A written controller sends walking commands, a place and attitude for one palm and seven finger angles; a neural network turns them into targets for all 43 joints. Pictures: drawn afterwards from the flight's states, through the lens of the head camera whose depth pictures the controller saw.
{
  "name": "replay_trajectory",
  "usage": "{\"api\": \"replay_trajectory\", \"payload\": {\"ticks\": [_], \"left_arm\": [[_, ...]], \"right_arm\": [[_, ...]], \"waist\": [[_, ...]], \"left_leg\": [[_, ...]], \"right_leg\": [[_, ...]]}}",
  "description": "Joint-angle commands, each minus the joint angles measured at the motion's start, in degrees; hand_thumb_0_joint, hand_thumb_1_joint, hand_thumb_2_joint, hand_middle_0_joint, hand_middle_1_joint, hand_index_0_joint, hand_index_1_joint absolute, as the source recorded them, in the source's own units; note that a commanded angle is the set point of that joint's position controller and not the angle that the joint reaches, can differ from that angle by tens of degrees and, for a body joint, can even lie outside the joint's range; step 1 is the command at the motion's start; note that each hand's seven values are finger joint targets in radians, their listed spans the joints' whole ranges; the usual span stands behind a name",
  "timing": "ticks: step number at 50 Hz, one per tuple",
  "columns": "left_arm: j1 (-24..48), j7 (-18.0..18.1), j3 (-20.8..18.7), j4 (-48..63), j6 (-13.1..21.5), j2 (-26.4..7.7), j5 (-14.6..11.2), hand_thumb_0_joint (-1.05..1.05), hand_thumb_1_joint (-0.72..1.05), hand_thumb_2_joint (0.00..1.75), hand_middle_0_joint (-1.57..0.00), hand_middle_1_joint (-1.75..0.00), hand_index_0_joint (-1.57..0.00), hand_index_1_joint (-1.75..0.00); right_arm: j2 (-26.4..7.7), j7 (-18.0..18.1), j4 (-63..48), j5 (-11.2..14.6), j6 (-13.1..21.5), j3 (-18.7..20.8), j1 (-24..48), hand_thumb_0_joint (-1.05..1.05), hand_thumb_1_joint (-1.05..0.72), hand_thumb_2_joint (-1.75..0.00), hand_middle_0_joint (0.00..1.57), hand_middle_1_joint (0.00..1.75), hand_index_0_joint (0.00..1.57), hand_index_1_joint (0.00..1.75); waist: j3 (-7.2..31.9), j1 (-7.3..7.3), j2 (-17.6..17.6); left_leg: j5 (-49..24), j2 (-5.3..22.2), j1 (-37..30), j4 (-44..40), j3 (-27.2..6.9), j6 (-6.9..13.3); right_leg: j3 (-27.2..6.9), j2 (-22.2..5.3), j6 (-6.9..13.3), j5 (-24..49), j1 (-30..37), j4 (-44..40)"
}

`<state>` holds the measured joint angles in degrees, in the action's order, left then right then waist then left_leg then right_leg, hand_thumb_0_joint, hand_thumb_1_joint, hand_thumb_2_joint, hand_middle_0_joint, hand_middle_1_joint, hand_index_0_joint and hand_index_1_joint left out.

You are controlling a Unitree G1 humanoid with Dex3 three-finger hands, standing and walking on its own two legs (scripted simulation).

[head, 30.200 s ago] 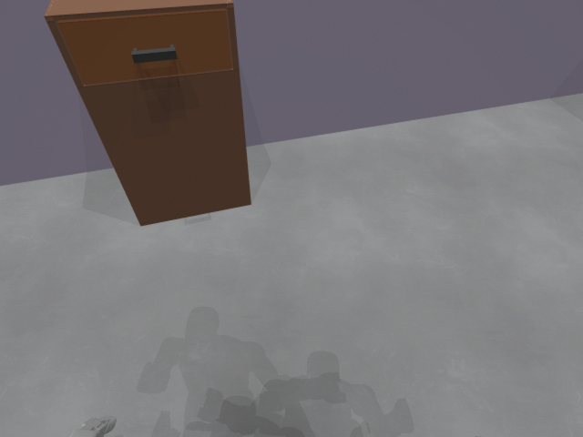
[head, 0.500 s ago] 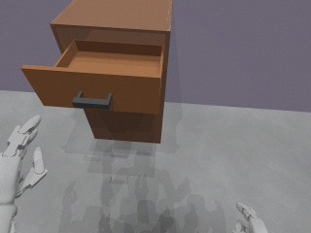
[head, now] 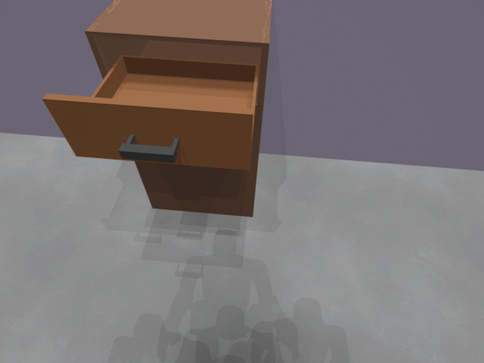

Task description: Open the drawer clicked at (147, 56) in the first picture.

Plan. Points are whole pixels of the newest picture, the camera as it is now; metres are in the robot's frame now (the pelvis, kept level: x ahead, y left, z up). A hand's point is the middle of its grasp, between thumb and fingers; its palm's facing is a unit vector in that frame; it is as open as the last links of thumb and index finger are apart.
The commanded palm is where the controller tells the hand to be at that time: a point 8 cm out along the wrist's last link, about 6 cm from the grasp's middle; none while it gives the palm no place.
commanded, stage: let the arm hang, fingers relaxed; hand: left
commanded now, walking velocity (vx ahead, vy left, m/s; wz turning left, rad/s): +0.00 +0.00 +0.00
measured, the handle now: (151, 146) +0.55 +0.25 -0.01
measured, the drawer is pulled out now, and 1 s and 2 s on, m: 0.29 0.29 0.29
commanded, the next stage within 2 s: look to check the result in 0.54 s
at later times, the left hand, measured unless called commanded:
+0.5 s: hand out of the picture +0.00 +0.17 -0.18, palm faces +0.01 -0.98 -0.18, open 7.3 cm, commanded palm none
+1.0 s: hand out of the picture +0.00 +0.18 -0.17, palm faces +0.00 -0.97 -0.23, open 7.3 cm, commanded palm none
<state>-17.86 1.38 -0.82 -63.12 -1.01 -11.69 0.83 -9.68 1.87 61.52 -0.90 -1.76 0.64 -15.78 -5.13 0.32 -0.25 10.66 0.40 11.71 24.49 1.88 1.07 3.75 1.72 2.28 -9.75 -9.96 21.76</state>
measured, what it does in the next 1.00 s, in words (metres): stands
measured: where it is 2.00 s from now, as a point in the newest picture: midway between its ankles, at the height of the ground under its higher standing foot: outside the picture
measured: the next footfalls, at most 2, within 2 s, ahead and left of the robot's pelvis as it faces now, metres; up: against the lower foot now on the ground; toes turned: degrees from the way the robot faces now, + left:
none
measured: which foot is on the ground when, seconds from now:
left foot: down 0.00-1.00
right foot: down 0.00-1.00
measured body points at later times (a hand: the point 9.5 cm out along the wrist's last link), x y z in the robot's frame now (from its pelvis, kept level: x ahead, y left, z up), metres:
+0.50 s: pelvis -0.01 +0.01 +0.00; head +0.00 +0.00 +0.45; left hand +0.00 +0.22 -0.16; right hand -0.03 -0.19 -0.17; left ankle +0.03 +0.11 -0.74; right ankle +0.03 -0.09 -0.74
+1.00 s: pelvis +0.00 -0.01 +0.00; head +0.02 -0.02 +0.45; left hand +0.00 +0.23 -0.15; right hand -0.01 -0.23 -0.16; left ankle +0.03 +0.10 -0.74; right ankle +0.03 -0.09 -0.74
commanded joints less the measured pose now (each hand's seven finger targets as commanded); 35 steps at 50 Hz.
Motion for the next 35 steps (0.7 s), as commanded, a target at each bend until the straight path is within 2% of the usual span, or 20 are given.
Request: {"api": "replay_trajectory", "payload": {"ticks": [1,4,7,12,17,23,26,32,35], "left_arm": [[-1.1,0.3,-0.4,0.7,1.4,-4.5,-0.3,0.0,0.9,0.9,-0.2,-0.3,-0.2,-0.3],[-1.4,0.4,-0.4,-0.4,1.2,-4.3,-0.3,0.0,0.9,0.9,-0.2,-0.3,-0.2,-0.3],[-1.8,0.5,-0.4,-1.0,1.3,-4.2,-0.2,0.0,0.9,0.9,-0.2,-0.3,-0.2,-0.3],[-2.0,0.8,-0.5,-1.2,1.2,-3.3,-0.2,0.0,0.9,0.9,-0.2,-0.3,-0.2,-0.3],[-2.3,0.8,-0.8,-1.3,1.3,-2.3,0.0,0.0,0.9,0.9,-0.2,-0.3,-0.2,-0.3],[-2.1,1.0,-1.0,-1.3,1.7,-1.7,0.0,0.0,0.9,0.9,-0.2,-0.3,-0.2,-0.3],[-2.0,1.0,-1.0,-1.5,1.6,-1.3,0.0,0.0,0.9,0.9,-0.2,-0.3,-0.2,-0.3],[-1.6,1.0,-1.2,-1.5,1.8,-1.7,0.0,0.0,0.9,0.9,-0.2,-0.3,-0.2,-0.3],[-1.6,1.0,-1.5,-1.2,2.1,-2.5,0.1,0.0,0.9,0.9,-0.2,-0.3,-0.2,-0.3]], "right_arm": [[-4.7,0.2,-0.5,0.3,1.3,0.8,-3.0,0.0,-0.9,-0.9,0.2,0.3,0.2,0.3],[-4.5,0.2,0.5,0.2,1.2,0.7,-3.6,0.0,-0.9,-0.9,0.2,0.3,0.2,0.3],[-3.7,0.2,1.3,0.2,1.2,0.7,-4.3,0.0,-0.9,-0.9,0.2,0.3,0.2,0.3],[-2.6,0.2,1.9,0.1,1.2,0.9,-4.9,0.0,-0.9,-0.9,0.2,0.3,0.2,0.3],[-1.7,0.3,2.1,0.1,1.5,1.0,-5.4,0.0,-0.9,-0.9,0.2,0.3,0.2,0.3],[-1.0,0.4,2.2,0.2,1.8,1.1,-6.0,0.0,-0.9,-0.9,0.2,0.3,0.2,0.3],[-0.7,0.4,2.3,0.2,1.7,1.1,-6.0,0.0,-0.9,-0.9,0.2,0.3,0.2,0.3],[-1.3,0.4,2.2,0.1,1.6,1.4,-5.8,0.0,-0.9,-0.9,0.2,0.3,0.2,0.3],[-2.2,0.4,1.9,0.2,1.8,1.7,-5.5,0.0,-0.9,-0.9,0.2,0.3,0.2,0.3]], "waist": [[0.5,-0.77,0.1],[-1.0,-0.67,0.4],[-0.8,-0.68,0.6],[-2.0,-0.69,-0.7],[-1.4,-0.5,-2.2],[-0.8,-0.73,-0.3],[-1.6,-0.82,-1.5],[-1.4,-0.96,-0.4],[0.0,-1.03,-0.2]], "left_leg": [[4.3,5.4,-0.5,-7.4,-6.3,1.2],[6.5,5.2,0.5,-8.1,-6.3,1.2],[6.7,5.0,0.4,-8.2,-6.1,1.2],[8.8,5.0,1.5,-9.0,-6.5,1.2],[9.7,5.3,2.3,-10.1,-7.2,1.2],[5.9,5.1,0.9,-9.0,-6.3,1.1],[6.4,5.2,1.0,-9.1,-6.2,1.1],[6.3,4.9,0.2,-8.4,-5.8,1.0],[4.6,5.0,-1.3,-7.7,-5.4,1.1]], "right_leg": [[-7.8,-6.4,0.9,-6.3,-2.1,-6.6],[-8.0,-6.3,0.7,-8.3,-3.0,-6.7],[-8.1,-6.3,0.5,-8.5,-3.0,-6.6],[-8.0,-6.0,0.4,-9.3,-4.1,-6.0],[-7.6,-5.6,0.4,-6.9,-3.5,-4.6],[-7.7,-6.2,0.5,-5.1,-3.4,-4.8],[-7.7,-6.1,0.5,-5.8,-4.3,-4.8],[-8.4,-6.3,0.6,-7.4,-4.7,-5.6],[-8.6,-6.4,0.8,-6.9,-4.6,-5.8]]}}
